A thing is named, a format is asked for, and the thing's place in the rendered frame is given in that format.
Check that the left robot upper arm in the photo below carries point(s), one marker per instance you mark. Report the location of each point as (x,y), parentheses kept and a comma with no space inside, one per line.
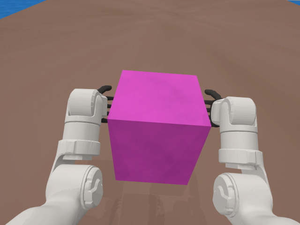
(72,190)

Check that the right robot upper arm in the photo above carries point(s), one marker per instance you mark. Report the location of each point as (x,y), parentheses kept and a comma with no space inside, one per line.
(245,199)

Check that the carton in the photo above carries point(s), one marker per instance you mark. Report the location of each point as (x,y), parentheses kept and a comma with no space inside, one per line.
(158,124)

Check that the robot left forearm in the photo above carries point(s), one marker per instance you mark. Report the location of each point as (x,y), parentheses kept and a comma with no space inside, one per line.
(85,109)

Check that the robot left hand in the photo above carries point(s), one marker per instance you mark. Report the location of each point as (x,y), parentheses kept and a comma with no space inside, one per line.
(102,90)

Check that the robot right forearm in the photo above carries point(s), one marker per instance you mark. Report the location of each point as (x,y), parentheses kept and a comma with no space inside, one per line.
(237,119)

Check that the robot right hand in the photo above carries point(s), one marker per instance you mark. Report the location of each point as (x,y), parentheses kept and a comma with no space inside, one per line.
(216,96)

